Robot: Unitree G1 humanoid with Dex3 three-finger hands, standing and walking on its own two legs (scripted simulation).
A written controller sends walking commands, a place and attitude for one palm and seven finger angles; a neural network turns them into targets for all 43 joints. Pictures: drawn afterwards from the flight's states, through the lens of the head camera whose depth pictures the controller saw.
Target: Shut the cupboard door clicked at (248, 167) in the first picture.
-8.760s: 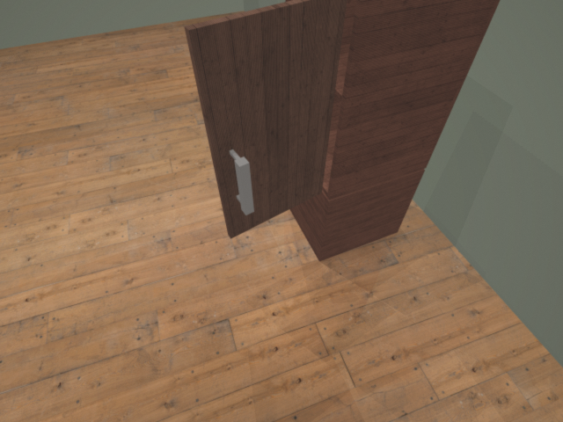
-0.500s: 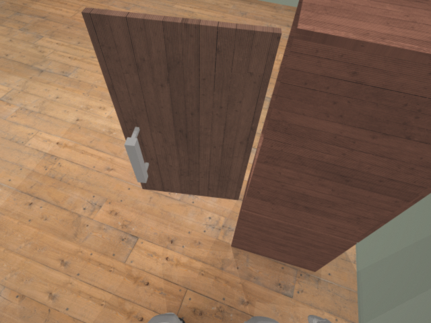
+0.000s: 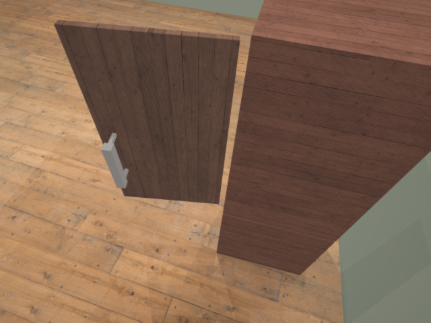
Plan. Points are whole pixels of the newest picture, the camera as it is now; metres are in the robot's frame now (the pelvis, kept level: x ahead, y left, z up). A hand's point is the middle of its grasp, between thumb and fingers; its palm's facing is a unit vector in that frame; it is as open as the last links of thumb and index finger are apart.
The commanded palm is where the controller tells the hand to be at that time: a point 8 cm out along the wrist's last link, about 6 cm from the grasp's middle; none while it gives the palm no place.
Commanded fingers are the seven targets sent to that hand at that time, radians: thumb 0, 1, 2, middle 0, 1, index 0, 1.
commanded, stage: come to a stop and stand still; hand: left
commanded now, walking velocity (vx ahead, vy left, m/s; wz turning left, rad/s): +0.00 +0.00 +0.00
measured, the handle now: (118, 161) +0.52 +0.30 -0.11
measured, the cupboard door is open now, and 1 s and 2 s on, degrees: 100 100 100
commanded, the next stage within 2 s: look again from close up in 0.16 s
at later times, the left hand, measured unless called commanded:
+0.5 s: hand out of the picture +0.03 +0.18 -0.17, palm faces -0.01 -0.97 -0.23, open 7.4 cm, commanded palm none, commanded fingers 0.00 0.90 0.90 -0.20 -0.30 -0.20 -0.30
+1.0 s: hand out of the picture +0.03 +0.17 -0.17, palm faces -0.01 -0.98 -0.20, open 7.4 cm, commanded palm none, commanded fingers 0.00 0.90 0.90 -0.20 -0.30 -0.20 -0.30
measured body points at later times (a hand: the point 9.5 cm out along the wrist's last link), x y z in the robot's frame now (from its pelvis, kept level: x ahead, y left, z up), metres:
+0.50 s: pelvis +0.02 +0.00 +0.00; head +0.02 -0.02 +0.45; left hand +0.03 +0.23 -0.15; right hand +0.03 -0.22 -0.17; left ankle -0.02 +0.11 -0.74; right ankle +0.00 -0.11 -0.74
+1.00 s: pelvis +0.02 +0.00 +0.00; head +0.04 -0.01 +0.45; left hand +0.03 +0.23 -0.15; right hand +0.01 -0.22 -0.16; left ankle -0.02 +0.11 -0.74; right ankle +0.00 -0.11 -0.74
